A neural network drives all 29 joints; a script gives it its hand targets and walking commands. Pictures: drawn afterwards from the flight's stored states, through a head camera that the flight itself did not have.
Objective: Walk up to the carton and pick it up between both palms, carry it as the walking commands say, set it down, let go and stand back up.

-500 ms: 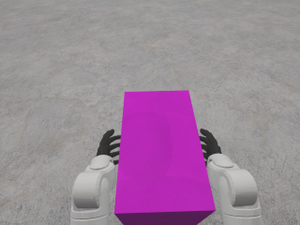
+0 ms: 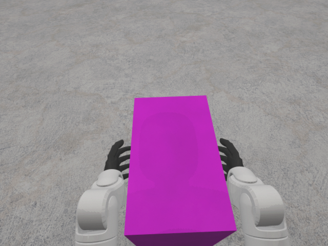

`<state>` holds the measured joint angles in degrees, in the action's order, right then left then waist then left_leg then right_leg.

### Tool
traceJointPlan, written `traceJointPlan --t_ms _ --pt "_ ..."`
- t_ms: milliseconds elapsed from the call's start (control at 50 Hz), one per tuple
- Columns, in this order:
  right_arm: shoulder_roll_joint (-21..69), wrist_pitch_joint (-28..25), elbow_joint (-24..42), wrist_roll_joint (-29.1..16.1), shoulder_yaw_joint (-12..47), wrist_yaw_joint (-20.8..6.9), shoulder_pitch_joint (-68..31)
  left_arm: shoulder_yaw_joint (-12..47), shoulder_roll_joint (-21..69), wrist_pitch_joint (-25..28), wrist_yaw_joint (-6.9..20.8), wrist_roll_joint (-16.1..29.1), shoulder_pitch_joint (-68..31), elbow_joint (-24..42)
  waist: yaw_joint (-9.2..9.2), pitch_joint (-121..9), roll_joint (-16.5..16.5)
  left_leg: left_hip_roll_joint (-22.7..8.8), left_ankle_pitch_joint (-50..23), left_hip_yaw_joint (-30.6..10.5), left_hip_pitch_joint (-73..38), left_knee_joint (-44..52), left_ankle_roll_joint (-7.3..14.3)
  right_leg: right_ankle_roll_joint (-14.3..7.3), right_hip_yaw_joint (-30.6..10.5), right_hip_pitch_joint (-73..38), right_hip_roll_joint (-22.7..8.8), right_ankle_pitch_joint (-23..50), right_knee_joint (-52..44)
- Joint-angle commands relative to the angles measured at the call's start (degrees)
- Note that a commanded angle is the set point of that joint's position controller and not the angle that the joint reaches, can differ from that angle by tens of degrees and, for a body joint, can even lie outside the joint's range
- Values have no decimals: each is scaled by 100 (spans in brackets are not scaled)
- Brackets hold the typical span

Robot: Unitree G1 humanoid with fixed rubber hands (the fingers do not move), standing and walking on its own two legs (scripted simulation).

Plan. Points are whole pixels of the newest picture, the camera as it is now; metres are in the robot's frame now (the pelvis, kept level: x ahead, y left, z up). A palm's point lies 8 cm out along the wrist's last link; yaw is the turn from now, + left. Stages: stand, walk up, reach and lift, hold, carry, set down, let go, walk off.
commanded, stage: carry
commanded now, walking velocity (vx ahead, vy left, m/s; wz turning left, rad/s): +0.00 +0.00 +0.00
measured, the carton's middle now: (172, 179) +0.28 +0.00 +0.02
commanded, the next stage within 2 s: none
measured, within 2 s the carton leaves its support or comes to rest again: neither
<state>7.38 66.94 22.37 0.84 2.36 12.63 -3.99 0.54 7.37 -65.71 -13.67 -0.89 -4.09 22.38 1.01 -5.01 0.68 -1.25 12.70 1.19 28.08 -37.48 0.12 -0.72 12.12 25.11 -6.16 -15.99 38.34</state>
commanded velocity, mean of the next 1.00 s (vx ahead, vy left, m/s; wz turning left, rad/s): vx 0.16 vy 0.00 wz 0.00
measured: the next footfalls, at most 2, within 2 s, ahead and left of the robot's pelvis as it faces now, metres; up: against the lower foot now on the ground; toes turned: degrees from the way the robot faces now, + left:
right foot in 1.34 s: +0.28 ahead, -0.09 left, +0.00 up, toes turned -6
left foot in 1.76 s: +0.56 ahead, +0.15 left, +0.00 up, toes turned +15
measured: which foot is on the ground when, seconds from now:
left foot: down 0.00-1.00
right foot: down 0.00-0.96, up 0.98-1.00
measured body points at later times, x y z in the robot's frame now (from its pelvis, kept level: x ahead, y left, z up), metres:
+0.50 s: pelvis -0.01 -0.01 +0.00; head -0.05 -0.02 +0.45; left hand +0.24 +0.13 +0.09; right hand +0.25 -0.13 +0.09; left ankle +0.06 +0.12 -0.72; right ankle +0.04 -0.11 -0.72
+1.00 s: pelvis +0.04 +0.00 +0.02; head +0.00 +0.02 +0.47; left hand +0.28 +0.16 +0.10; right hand +0.30 -0.10 +0.11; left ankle +0.04 +0.09 -0.72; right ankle +0.03 -0.11 -0.71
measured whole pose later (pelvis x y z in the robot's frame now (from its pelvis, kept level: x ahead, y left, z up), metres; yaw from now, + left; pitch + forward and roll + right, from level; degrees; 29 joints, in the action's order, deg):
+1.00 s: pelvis +0.04 +0.00 +0.02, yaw +4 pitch +4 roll +0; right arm 7.4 66.1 19.9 -0.6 2.1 12.5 -2.3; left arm 1.6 7.3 -67.0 -14.3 -1.4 -1.6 22.6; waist 0.4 -10.4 -2.5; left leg 0.7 12.9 3.9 18.5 -27.6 2.3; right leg -0.7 10.5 18.5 -4.3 -19.4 32.0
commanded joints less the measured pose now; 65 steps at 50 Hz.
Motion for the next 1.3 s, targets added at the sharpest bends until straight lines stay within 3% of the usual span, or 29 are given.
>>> traceJointPlan --t_ms 0,60,120,160,180,220,280,320,380,420,500,560,680,700,720,740,780,800,860,880,900,940,960,980,1060,1200,1220,1260,1280 --pt "5646 -422 963 -1545 2784 -894 -2329 3147 5700 313 956 1671 -2660 1267 10 -1620 1113 -1165 -432 -1725 -1050 1531 633 169 -255 -89 243 -820 246" --pt "5690 -537 1138 -1531 2798 -875 -2290 3308 5833 377 1005 1816 -2572 1373 -63 -1806 944 -851 -654 -1048 -1000 1090 413 154 -387 -546 79 -264 -288" --pt "5667 -610 1298 -1469 2840 -821 -2266 3287 5786 401 1064 1900 -2395 1310 -95 -2108 -89 -456 -707 -642 -767 528 233 -96 -1065 -1143 -323 402 -814" --pt "5562 -619 1246 -1363 2782 -795 -2105 3291 5661 423 1101 1886 -2366 1308 -92 -1979 -407 -214 224 -480 -477 421 201 -280 -1367 -1144 -548 143 -1163" --pt "5580 -623 1293 -1334 2876 -795 -2184 3277 5698 445 1123 1846 -2383 1238 -96 -1791 -836 -94 388 -352 -310 271 176 -356 -1456 -1128 -664 -54 -1417" --pt "5489 -612 1300 -1297 2869 -753 -2180 3220 5593 469 1157 1871 -2447 1284 -55 -1784 -1070 -14 226 -198 -573 -288 173 -492 -1311 -863 -789 125 -1478" --pt "5372 -489 1009 -1298 2854 -767 -2149 3010 5413 367 1111 1655 -2188 934 -41 -1599 -599 -167 -167 -345 -795 331 270 -382 -1040 -702 -549 445 -1110" --pt "5213 -449 981 -1361 2808 -817 -2224 2950 5378 301 1079 1549 -1996 756 -70 -1597 144 -573 -513 -921 -918 980 374 -236 -796 -625 -165 137 -555" --pt "5133 -371 602 -1362 2701 -869 -2080 3000 5243 211 1004 1418 -2172 797 -64 -1249 1017 -783 760 -1305 -412 1721 365 -142 -616 -559 139 -689 -429" --pt "5131 -369 545 -1332 2673 -887 -2217 2958 5253 184 975 1319 -2191 656 -79 -1168 909 -619 911 -1069 -235 1664 254 -159 -665 -790 127 -611 -575" --pt "5365 -370 730 -1506 2859 -899 -2575 2860 5339 243 965 1376 -2405 823 -98 -1273 -170 -260 427 -493 -226 907 98 -273 -1210 -836 -262 -911 -1511" --pt "5428 -401 1049 -1563 2958 -872 -2875 2743 5488 259 1009 1396 -2336 681 -85 -1313 -611 -159 74 -343 -427 646 114 -345 -1357 -810 -435 -903 -1880" --pt "5523 -500 739 -1413 2706 -814 -2653 2803 5502 398 1029 1542 -2699 860 -57 -1527 -215 -302 -193 -461 -793 857 170 -335 -1019 -885 -234 -369 -1500" --pt "5357 -563 527 -1312 2518 -828 -2595 2693 5422 443 1037 1446 -2576 532 -75 -1666 -95 -282 354 -482 -881 1010 185 -337 -991 -842 -188 -979 -1498" --pt "5649 -582 1232 -1665 2772 -790 -2767 2949 5633 451 981 1753 -2746 1413 -94 -1638 -32 -194 863 -383 -840 885 189 -381 -1077 -977 -186 -1316 -1612" --pt "5597 -501 1557 -1792 2834 -759 -2797 3027 5633 361 921 1840 -2770 1725 -124 -1542 -180 -87 1414 -304 -557 712 174 -489 -1451 -987 -360 -2008 -1952" --pt "5516 -377 1237 -1625 2663 -718 -2601 3013 5492 218 882 1788 -2841 1623 -135 -1421 -789 170 1000 161 -245 -159 43 -677 -2063 -1084 -968 -2487 -2669" --pt "5445 -333 851 -1522 2631 -747 -2602 2860 5385 169 886 1601 -2673 1181 -141 -1285 -855 220 917 320 -145 -319 40 -740 -2108 -1062 -1198 -2596 -2922" --pt "5248 -340 667 -1408 2518 -771 -2299 2848 5298 162 862 1437 -2324 878 -124 -1440 -478 113 617 315 -548 519 127 -726 -1599 -1454 -1036 -1833 -2528" --pt "5258 -319 668 -1471 2546 -805 -2184 2818 5281 159 858 1381 -2154 875 -87 -1610 -299 112 599 223 -1189 936 196 -571 -1309 -1262 -790 -1546 -2189" --pt "5444 -348 648 -1528 2555 -845 -2237 2976 5467 177 873 1425 -2346 997 -71 -1619 316 44 883 -10 -1814 1775 181 -373 -952 -997 -420 -1402 -1502" --pt "5398 -412 666 -1539 2466 -876 -2169 3120 5527 192 894 1439 -2632 1157 66 -1135 1920 -1402 2461 -2214 -2981 3104 527 113 -94 1080 327 -1121 141" --pt "5317 -373 415 -1460 2396 -852 -2023 3140 5427 146 862 1401 -2648 994 103 -663 1852 -1764 2340 -2726 -3068 3364 629 26 -423 1787 349 -1249 821" --pt "5347 -360 408 -1452 2460 -848 -2132 3100 5355 160 868 1414 -2680 971 44 -616 1055 -1923 2278 -2611 -2909 3341 851 -65 -775 1838 153 -1073 1045" --pt "5584 -529 1117 -1577 2624 -806 -2613 3150 5731 278 938 1672 -2749 1027 72 -835 225 -1512 206 -1454 -3178 2987 1067 8 -610 1535 248 -641 671" --pt "5459 -615 1682 -1676 2916 -720 -2294 3001 5651 406 898 1602 -2002 1126 114 -1549 638 -1229 -1237 -545 -3575 2373 1075 4 -139 368 605 191 -692" --pt "5499 -649 1708 -1705 2929 -736 -2228 3117 5644 436 877 1623 -2101 1341 116 -1522 856 -1169 -1558 -416 -3519 2228 1013 -29 -26 164 665 250 -940" --pt "5405 -574 1464 -1608 2921 -723 -1884 3071 5472 377 863 1550 -2068 1417 87 -1693 700 -917 -1451 -38 -2822 1588 770 -132 -48 -1164 596 668 -1767" --pt "5372 -566 1507 -1568 2894 -716 -1984 3083 5463 368 843 1552 -1984 1449 -125 -2018 431 -648 -1877 328 -1814 489 434 -414 -679 -2641 169 572 -2010"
